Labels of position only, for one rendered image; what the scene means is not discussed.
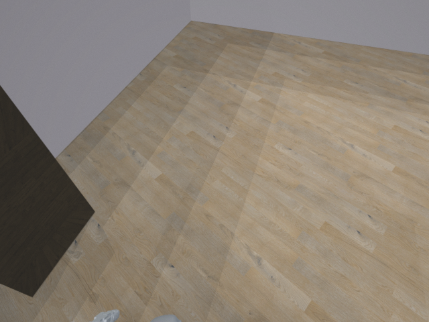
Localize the cabinet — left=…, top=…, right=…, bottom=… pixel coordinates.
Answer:
left=0, top=85, right=95, bottom=297

